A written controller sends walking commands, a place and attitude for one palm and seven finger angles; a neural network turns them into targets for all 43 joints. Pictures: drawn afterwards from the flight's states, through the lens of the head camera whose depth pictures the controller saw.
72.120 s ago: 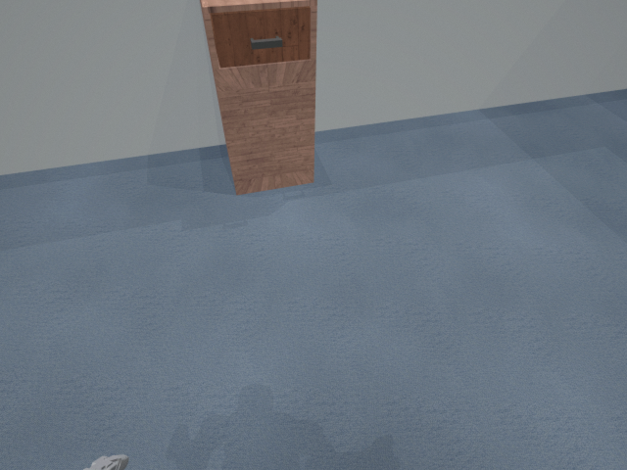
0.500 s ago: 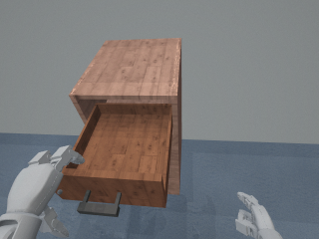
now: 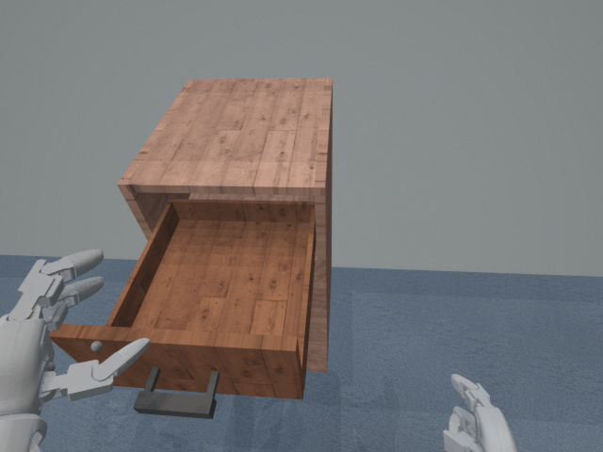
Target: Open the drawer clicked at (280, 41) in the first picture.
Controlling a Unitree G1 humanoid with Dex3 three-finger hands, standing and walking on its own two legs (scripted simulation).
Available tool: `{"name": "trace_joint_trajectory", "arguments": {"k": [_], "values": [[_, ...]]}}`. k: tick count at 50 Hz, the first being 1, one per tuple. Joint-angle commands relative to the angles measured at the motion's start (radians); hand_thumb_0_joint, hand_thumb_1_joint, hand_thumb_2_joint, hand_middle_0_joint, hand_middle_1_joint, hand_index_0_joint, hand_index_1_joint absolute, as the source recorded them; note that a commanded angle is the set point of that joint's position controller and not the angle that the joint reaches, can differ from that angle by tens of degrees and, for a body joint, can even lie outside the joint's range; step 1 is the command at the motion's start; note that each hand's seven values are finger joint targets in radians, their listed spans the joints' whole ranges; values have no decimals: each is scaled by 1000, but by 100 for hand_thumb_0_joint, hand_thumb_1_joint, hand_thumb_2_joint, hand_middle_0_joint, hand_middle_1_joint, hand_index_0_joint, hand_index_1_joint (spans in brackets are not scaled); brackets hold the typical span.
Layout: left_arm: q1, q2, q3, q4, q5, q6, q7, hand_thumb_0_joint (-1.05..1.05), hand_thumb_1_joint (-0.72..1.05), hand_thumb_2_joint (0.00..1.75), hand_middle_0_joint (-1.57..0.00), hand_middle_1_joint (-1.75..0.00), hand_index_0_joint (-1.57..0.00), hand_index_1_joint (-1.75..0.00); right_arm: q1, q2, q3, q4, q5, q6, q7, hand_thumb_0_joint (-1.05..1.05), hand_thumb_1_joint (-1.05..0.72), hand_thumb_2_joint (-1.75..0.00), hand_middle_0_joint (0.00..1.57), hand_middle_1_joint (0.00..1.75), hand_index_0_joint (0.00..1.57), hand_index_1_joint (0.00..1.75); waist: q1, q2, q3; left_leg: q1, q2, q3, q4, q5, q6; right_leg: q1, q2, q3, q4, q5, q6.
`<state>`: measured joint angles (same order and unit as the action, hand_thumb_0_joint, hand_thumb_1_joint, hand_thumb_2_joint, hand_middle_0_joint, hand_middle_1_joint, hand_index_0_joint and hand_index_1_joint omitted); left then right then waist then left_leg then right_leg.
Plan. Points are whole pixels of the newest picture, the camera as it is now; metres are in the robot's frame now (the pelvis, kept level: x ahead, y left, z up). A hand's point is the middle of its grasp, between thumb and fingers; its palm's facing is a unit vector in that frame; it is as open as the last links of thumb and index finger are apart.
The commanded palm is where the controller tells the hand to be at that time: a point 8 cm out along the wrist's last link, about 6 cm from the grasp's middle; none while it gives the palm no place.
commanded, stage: draw the hand back to the body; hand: left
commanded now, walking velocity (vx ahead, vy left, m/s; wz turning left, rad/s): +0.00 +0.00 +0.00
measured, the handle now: (180, 390) +0.21 +0.21 -0.06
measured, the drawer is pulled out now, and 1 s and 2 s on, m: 0.30 0.30 0.30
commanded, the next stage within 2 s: step back with the hand held close in 0.46 s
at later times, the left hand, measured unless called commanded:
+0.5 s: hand (85, 356) +0.17 +0.23 +0.15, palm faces +0.38 -0.83 -0.40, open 7.5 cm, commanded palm +0.12 +0.27 +0.17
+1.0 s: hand (82, 356) +0.17 +0.24 +0.14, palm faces +0.22 -0.82 -0.53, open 7.4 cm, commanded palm +0.10 +0.28 +0.17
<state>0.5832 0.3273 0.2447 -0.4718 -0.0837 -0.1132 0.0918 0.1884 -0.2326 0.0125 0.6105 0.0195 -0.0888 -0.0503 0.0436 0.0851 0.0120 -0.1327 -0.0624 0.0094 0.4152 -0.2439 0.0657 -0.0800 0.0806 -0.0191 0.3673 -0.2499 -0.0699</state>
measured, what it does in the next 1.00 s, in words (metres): stands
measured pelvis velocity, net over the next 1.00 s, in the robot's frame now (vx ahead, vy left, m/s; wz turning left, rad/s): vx -0.03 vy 0.01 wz -0.02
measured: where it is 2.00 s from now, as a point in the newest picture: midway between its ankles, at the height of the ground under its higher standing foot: outside the picture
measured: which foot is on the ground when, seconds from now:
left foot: down 0.00-1.00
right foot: down 0.00-1.00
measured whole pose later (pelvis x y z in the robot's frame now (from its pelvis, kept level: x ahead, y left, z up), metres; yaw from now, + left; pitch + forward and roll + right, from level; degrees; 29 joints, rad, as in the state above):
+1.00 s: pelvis -0.03 +0.01 +0.00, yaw -1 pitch +2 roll -1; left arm 0.67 0.44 0.37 -0.60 -0.05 -0.19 0.11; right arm 0.17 -0.24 -0.04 0.54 0.03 -0.01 -0.05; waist -0.01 0.00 0.05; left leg -0.31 -0.06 0.04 0.48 -0.22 0.08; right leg -0.27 0.08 -0.01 0.46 -0.23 -0.06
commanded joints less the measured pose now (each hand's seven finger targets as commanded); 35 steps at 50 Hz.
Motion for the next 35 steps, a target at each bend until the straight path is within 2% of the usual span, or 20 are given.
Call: {"name": "trace_joint_trajectory", "arguments": {"k": [1,3,4,5,6,7,9,11,13,14,20,23,25,28,29,30,31,32,33,35], "values": [[-61,166,131,-220,-7,-70,30,0,48,72,-23,-57,-23,-57,-138,-87,-32,-172,6,-52,-12,0,-90,-90,20,30,20,30,1,-49,-82,79,89,-55,-31,268,-35,-41,-90,40,-62,247,33],[-66,168,143,-210,-9,-70,31,0,55,75,-22,-52,-22,-52,-137,-88,-32,-170,7,-49,-14,0,-90,-90,20,30,20,30,3,-61,-79,83,87,-55,-32,266,-33,-42,-89,41,-66,247,34],[-88,184,154,-226,-6,-69,33,0,58,76,-22,-50,-22,-50,-143,-93,-34,-167,8,-50,-15,0,-90,-90,20,30,20,30,4,-19,-77,89,86,-54,-29,263,-34,-52,-87,51,-78,241,31],[-84,187,163,-198,-5,-73,33,0,62,78,-22,-48,-22,-48,-138,-91,-31,-154,2,-49,-15,0,-90,-90,20,30,20,30,5,-14,-73,93,79,-48,-32,255,-32,-52,-88,41,-84,239,32],[-75,169,147,-205,-10,-71,33,0,65,80,-22,-46,-22,-46,-139,-84,-32,-165,8,-50,-15,0,-90,-90,20,30,20,30,2,-18,-71,89,86,-52,-35,249,-35,-47,-92,44,-75,229,33],[-70,180,162,-193,-7,-72,34,0,69,81,-22,-43,-22,-43,-136,-91,-32,-156,4,-48,-14,0,-90,-90,20,30,20,30,9,-12,-80,93,82,-52,-36,259,-34,-43,-88,37,-78,235,31],[-85,167,148,-201,-10,-67,32,0,76,84,-21,-39,-21,-39,-146,-90,-34,-163,7,-48,-14,0,-90,-90,20,30,20,30,4,-15,-52,87,83,-51,-36,237,-33,-58,-87,51,-92,217,32],[-71,145,127,-175,-12,-69,29,0,83,87,-21,-34,-21,-34,-145,-87,-34,-164,7,-46,-12,0,-90,-90,20,30,20,30,1,-54,-42,77,84,-55,-47,218,-31,-52,-89,42,-87,195,35],[-74,153,133,-175,-12,-70,28,0,90,90,-20,-30,-20,-30,-147,-91,-36,-166,5,-44,-12,0,-90,-90,20,30,20,30,3,-68,-51,81,82,-49,-43,219,-25,-49,-90,48,-91,205,37],[-87,162,137,-187,-10,-69,30,0,90,90,-20,-30,-20,-30,-149,-94,-36,-163,6,-45,-11,0,-90,-90,20,30,20,30,3,-35,-44,78,81,-50,-42,217,-28,-54,-89,55,-99,200,33],[-98,178,151,-180,-8,-79,33,0,90,90,-20,-30,-20,-30,-150,-92,-32,-155,1,-46,-12,0,-90,-90,20,30,20,30,6,-13,-43,85,75,-47,-52,179,-28,-58,-89,53,-121,156,34],[-82,171,149,-190,-12,-79,35,0,90,90,-20,-30,-20,-30,-152,-86,-34,-167,5,-48,-13,0,-90,-90,20,30,20,30,8,-46,-55,79,79,-48,-50,197,-27,-39,-91,60,-105,182,36],[-81,184,163,-173,-8,-81,36,0,90,90,-20,-30,-20,-30,-150,-91,-36,-151,1,-47,-12,0,-90,-90,20,30,20,30,9,-14,-62,87,73,-40,-46,196,-27,-43,-91,58,-119,184,36],[-69,160,141,-176,-11,-78,33,0,90,90,-20,-30,-20,-30,-152,-87,-37,-161,6,-45,-10,0,-90,-90,20,30,20,30,6,-31,-56,85,78,-44,-45,215,-27,-39,-91,59,-104,205,37],[-255,327,307,-291,-9,-134,41,0,90,90,-20,-30,-20,-30,-117,-98,-28,-226,23,-35,-3,0,-90,-90,20,30,20,30,-16,38,69,19,83,-88,-33,122,-13,-158,-144,173,-155,204,28],[-199,296,299,-236,6,-155,37,0,90,90,-20,-30,-20,-30,-119,-90,-41,-181,5,-32,-3,0,-90,-90,20,30,20,30,-17,-66,48,7,84,-103,0,96,-6,-162,-160,201,-165,213,40],[-111,228,243,-159,16,-153,26,0,90,90,-20,-30,-20,-30,-122,-95,-48,-169,1,-25,4,0,-90,-90,20,30,20,30,-21,-147,42,13,81,-93,26,95,2,-174,-169,208,-172,218,58],[-58,188,212,-124,21,-145,19,0,90,90,-20,-30,-20,-30,-120,-99,-56,-181,6,-16,12,0,-90,-90,20,30,20,30,-21,-175,25,21,82,-83,41,102,4,-177,-178,214,-167,228,75],[-31,165,189,-119,24,-146,12,0,90,90,-20,-30,-20,-30,-115,-106,-61,-186,5,-7,20,0,-90,-90,20,30,20,30,-23,-175,0,18,81,-74,48,110,6,-165,-179,198,-157,231,85],[7,160,187,-131,26,-152,10,0,90,90,-20,-30,-20,-30,-122,-109,-70,-190,8,1,24,0,-90,-90,20,30,20,30,-25,-123,-47,17,89,-65,38,141,6,-149,-179,183,-125,267,92]]}}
